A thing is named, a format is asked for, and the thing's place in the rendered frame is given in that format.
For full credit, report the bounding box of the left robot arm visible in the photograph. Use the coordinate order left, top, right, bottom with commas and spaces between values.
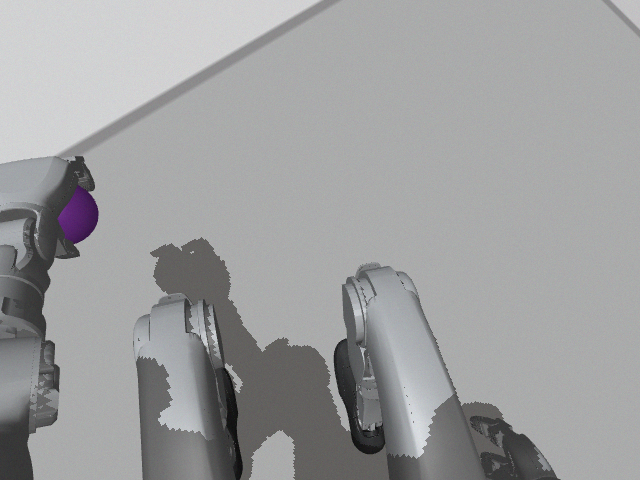
0, 202, 60, 480

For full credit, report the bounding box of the right robot hand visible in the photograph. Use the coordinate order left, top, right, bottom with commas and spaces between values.
470, 416, 557, 480

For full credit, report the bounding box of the left robot foot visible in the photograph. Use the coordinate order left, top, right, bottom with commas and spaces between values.
221, 368, 243, 480

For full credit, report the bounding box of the left robot hand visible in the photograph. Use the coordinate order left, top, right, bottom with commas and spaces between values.
0, 156, 95, 259

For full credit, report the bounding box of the right robot foot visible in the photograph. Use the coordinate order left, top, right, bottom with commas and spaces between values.
334, 338, 385, 454

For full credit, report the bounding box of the ball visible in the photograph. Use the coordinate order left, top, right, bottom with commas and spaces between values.
57, 185, 99, 244

